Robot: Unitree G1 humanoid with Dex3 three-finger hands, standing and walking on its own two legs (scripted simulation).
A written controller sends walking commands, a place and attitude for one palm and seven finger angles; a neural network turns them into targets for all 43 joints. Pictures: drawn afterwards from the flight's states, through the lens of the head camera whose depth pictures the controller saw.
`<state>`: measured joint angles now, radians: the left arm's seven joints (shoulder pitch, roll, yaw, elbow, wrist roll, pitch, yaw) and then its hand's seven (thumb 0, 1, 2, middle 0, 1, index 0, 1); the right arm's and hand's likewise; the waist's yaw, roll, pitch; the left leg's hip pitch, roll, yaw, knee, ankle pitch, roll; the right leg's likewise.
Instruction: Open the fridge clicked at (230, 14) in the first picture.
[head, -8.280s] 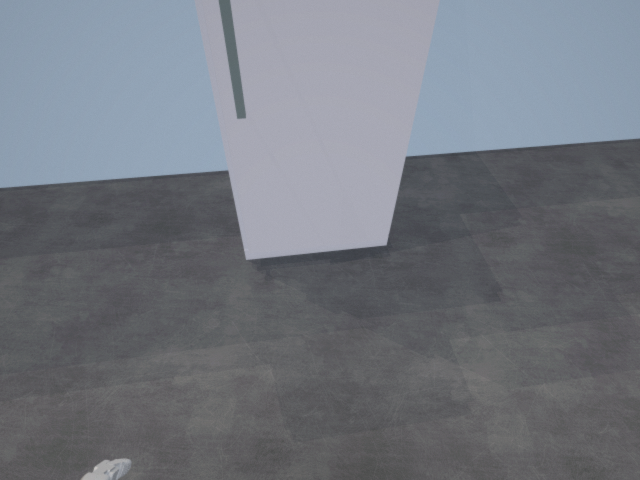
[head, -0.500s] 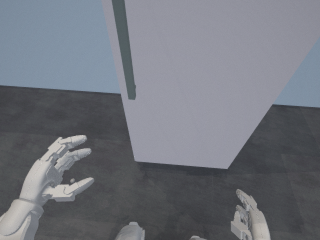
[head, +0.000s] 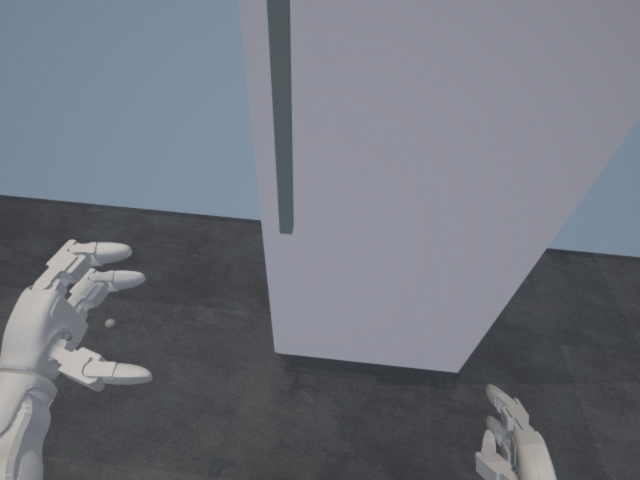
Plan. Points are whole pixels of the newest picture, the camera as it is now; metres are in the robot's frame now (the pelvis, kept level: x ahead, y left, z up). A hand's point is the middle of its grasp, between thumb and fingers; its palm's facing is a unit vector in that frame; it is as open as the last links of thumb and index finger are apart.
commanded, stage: raise the hand to about handle height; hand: left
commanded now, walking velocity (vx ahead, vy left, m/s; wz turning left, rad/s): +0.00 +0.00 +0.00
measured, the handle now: (285, 115) +0.56 +0.10 +0.18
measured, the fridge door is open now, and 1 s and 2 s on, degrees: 0 0 0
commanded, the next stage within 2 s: move the hooked fingers beside the handle in 0.88 s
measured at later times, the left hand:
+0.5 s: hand (102, 277) +0.28 +0.26 +0.14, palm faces +0.01 -1.00 -0.05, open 14.0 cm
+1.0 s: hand (130, 271) +0.29 +0.23 +0.14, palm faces +0.01 -1.00 -0.03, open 14.0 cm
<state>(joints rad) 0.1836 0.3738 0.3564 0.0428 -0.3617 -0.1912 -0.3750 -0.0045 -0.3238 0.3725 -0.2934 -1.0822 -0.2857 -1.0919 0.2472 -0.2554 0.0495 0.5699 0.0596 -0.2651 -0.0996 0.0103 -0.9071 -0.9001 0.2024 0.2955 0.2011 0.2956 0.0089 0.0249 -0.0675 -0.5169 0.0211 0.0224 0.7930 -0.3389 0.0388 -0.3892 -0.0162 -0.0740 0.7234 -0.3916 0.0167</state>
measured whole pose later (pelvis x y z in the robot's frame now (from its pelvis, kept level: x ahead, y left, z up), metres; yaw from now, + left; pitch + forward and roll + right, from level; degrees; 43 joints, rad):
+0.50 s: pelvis +0.01 -0.02 +0.02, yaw +0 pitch +1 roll -1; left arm -0.06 0.48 0.44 0.29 -0.36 0.00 -0.52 -0.01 -0.50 0.30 -0.30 -1.19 -0.29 -1.20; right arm 0.26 -0.28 0.07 0.60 0.08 -0.23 -0.12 0.01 -0.91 -0.90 0.20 0.30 0.20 0.30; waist 0.02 0.06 -0.03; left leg -0.38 0.02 0.01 0.63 -0.27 0.02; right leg -0.27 -0.01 -0.08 0.58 -0.33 0.00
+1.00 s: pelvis +0.02 -0.04 +0.02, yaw -1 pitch +1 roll -1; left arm -0.03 0.43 0.45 0.29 -0.38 -0.05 -0.51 -0.01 -0.50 0.30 -0.30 -1.20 -0.30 -1.20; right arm 0.25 -0.28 0.05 0.60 0.07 -0.23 -0.12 0.01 -0.91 -0.90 0.20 0.30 0.20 0.30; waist 0.02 0.05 -0.05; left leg -0.36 0.04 0.02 0.62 -0.28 -0.01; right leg -0.26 0.01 -0.07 0.59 -0.35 -0.02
